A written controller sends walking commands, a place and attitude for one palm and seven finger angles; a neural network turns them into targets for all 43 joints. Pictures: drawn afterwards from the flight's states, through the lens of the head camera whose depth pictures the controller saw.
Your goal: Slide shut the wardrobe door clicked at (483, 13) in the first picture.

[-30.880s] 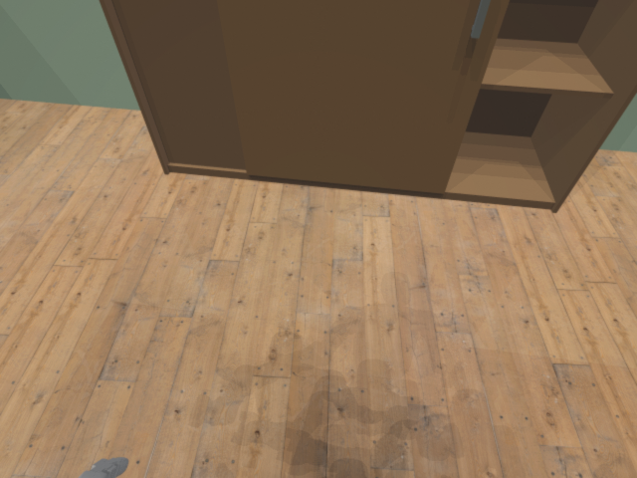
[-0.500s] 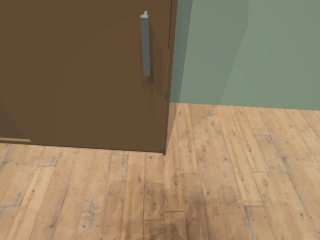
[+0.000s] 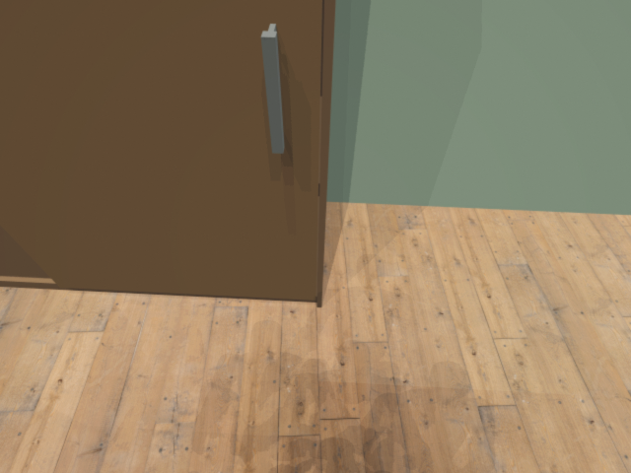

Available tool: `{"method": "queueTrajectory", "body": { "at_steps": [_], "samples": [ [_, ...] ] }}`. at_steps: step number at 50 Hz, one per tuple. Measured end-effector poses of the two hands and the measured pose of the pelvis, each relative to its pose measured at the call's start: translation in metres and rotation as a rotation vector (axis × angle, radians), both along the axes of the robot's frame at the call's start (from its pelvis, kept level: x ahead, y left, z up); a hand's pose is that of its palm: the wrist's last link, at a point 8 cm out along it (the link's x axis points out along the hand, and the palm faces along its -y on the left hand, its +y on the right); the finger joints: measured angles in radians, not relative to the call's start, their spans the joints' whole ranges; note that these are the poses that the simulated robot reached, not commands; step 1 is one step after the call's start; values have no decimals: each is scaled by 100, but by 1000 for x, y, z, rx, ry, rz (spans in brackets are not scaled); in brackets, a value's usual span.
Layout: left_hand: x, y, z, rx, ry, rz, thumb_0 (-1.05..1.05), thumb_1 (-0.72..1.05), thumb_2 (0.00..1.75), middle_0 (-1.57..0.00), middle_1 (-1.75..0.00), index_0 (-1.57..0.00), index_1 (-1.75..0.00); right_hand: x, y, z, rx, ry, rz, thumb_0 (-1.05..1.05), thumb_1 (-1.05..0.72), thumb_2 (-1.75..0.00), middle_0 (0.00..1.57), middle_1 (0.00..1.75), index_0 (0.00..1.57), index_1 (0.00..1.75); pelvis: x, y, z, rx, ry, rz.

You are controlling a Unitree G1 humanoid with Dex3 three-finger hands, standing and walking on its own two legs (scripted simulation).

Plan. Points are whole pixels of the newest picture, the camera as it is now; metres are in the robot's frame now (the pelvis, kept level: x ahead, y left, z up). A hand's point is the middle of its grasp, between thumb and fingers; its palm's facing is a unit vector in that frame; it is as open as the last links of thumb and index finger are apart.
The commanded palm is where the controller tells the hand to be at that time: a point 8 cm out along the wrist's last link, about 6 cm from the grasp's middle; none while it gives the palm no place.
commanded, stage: look to check the result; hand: left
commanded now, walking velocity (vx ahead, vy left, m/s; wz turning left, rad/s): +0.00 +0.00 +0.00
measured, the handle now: (275, 93) +0.73 +0.12 +0.09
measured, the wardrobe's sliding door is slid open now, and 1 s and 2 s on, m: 0.00 0.00 0.00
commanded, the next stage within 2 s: stand and wait in 0.24 s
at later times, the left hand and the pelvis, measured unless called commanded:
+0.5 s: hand out of the picture +0.07 +0.22 -0.16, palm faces -0.01 -0.96 -0.29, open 7.4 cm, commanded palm none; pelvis +0.00 -0.01 +0.00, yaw +0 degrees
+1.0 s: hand out of the picture +0.08 +0.22 -0.16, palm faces -0.01 -0.95 -0.31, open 7.4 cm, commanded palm none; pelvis +0.00 -0.01 +0.00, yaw +1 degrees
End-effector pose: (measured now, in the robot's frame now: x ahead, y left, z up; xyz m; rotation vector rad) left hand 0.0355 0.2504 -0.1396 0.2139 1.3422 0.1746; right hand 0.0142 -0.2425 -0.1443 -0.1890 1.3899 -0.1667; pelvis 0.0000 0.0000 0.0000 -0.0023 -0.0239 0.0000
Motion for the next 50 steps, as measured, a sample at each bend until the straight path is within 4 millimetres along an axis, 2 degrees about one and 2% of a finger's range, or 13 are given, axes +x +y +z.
{"method": "queueTrajectory", "body": {
  "at_steps": [20,34,50],
  "samples": [
    [26,8,9,32,-66,-27,0,90,90,-20,-30,-20,-30,30,-35,12,-58,-66,35,1,-90,-89,20,30,20,30,0,-9,2,-1,1,4],
    [33,15,13,52,-77,-29,0,90,90,-20,-30,-20,-30,44,-44,15,-70,-85,52,1,-90,-89,20,30,20,30,2,-12,3,-1,2,9],
    [39,18,16,62,-86,-35,0,90,90,-20,-30,-20,-30,51,-50,18,-82,-94,59,1,-90,-89,21,30,20,30,5,-13,3,-1,2,10]
  ]
}}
